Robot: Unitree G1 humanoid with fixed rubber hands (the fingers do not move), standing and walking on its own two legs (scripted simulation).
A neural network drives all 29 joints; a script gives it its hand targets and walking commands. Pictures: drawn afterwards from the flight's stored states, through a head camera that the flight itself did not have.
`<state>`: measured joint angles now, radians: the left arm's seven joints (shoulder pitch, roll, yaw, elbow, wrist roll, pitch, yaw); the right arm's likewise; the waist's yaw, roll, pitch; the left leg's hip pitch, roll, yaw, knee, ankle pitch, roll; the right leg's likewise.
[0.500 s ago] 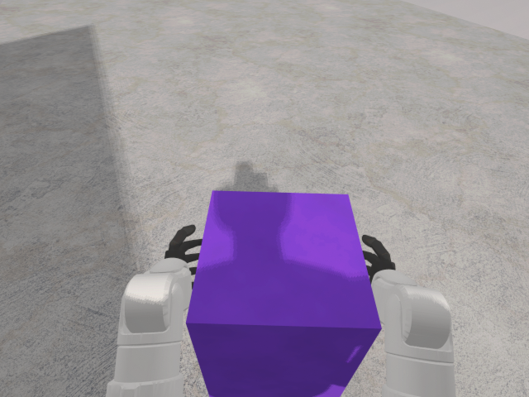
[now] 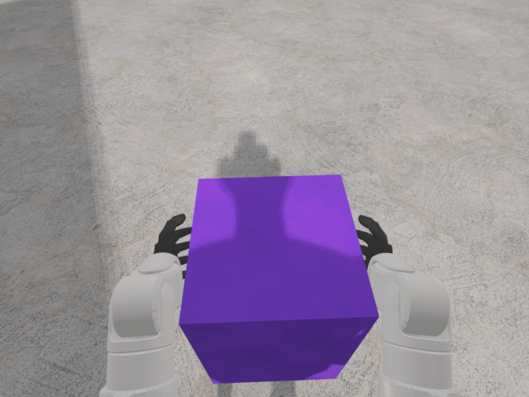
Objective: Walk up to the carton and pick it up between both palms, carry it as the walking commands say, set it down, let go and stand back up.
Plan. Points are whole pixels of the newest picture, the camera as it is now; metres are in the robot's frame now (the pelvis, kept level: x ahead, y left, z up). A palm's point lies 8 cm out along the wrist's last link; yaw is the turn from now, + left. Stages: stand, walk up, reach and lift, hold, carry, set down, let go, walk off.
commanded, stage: carry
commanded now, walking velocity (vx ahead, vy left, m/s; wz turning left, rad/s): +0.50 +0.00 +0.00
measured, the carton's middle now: (272, 286) +0.28 +0.01 +0.02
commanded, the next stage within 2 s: none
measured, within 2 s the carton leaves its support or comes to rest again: neither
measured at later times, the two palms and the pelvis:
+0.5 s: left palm (223, 108) +0.67 +0.12 +0.08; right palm (355, 112) +0.66 -0.17 +0.08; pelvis +0.38 -0.02 +0.01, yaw +2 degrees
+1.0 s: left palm (245, 37) +1.07 +0.09 +0.07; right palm (340, 43) +1.05 -0.19 +0.07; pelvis +0.78 -0.04 +0.00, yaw +2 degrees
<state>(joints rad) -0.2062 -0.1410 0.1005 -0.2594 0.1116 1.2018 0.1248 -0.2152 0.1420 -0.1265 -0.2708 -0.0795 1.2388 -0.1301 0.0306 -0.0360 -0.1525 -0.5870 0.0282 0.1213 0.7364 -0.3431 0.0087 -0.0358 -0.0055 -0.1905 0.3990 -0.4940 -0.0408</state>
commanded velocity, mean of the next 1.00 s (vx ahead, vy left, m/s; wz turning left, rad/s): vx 0.50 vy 0.00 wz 0.00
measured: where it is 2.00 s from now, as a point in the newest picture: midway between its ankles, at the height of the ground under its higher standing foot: (278, 163)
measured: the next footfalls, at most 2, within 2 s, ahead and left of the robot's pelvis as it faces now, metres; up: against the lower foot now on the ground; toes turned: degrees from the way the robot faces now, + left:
left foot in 0.04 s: +0.17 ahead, +0.11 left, +0.00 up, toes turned +6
right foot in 0.34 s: +0.40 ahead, -0.13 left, +0.00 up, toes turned -8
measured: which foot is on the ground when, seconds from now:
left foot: up 0.00-0.02, down 0.04-0.40, up 0.42-0.58, down 0.60-0.90, up 0.92-1.00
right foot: down 0.00-0.10, up 0.12-0.32, down 0.34-0.62, up 0.64-0.86, down 0.88-1.00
